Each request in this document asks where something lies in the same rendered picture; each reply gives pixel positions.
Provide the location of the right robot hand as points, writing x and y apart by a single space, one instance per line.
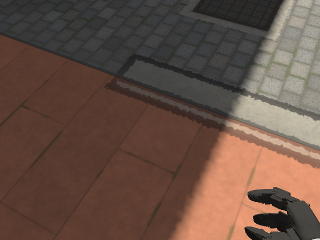
300 223

